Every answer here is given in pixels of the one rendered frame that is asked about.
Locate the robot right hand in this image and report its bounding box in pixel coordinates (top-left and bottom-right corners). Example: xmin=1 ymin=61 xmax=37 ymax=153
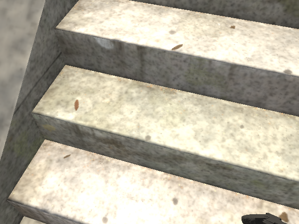
xmin=241 ymin=213 xmax=287 ymax=224

